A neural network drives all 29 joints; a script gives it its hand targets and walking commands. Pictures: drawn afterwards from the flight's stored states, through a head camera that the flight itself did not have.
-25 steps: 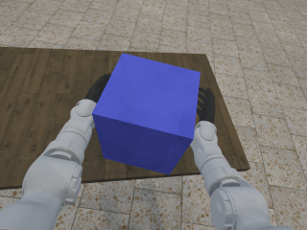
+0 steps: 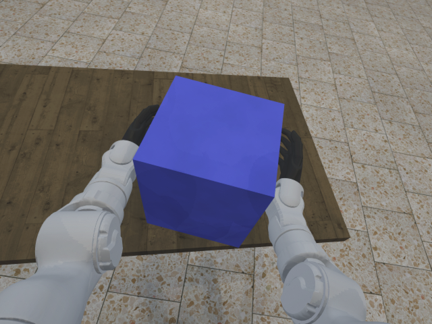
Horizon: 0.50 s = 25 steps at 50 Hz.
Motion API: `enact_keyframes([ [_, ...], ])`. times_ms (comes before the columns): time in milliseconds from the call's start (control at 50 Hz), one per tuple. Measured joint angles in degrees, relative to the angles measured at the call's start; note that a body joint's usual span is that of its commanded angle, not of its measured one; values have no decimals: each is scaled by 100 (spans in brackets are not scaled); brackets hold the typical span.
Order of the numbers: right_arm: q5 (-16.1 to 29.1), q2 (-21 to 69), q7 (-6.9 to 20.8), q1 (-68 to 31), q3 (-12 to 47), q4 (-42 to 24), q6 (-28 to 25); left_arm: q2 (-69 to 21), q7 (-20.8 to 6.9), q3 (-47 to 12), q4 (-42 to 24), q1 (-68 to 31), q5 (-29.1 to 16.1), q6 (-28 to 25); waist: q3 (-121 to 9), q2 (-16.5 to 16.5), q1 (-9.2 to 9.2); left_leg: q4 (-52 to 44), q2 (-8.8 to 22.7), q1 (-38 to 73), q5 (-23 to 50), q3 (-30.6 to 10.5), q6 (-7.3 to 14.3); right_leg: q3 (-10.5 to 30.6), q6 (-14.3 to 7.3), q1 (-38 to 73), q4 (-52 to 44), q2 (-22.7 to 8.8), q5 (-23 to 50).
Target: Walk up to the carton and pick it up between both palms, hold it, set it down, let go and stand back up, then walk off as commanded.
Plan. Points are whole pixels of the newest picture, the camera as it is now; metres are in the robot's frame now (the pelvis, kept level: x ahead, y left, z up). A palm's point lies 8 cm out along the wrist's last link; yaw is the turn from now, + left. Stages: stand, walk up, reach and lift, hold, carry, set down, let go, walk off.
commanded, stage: reach and lift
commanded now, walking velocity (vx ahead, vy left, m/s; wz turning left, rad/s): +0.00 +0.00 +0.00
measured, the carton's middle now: (209, 168) +0.40 -0.03 +0.01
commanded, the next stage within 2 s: none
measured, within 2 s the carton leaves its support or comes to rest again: leaves its support in 0.86 s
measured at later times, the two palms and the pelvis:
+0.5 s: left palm (135, 140) +0.45 +0.11 +0.05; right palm (288, 173) +0.36 -0.17 +0.05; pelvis +0.00 +0.00 +0.00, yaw +0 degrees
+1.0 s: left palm (133, 145) +0.43 +0.12 +0.05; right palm (293, 179) +0.34 -0.17 +0.06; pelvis -0.02 +0.00 +0.00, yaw +0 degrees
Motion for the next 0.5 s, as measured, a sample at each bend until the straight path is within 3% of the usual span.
enact_keyframes([
  [500, -9, 11, -5, 3, -12, 0, -15, 0, 32, 4, 58, -19, 0, -37, 1, 0, 0, 0, 0, 0, 4, 0, 0, -1, 0, 0, 0, 0, 2],
])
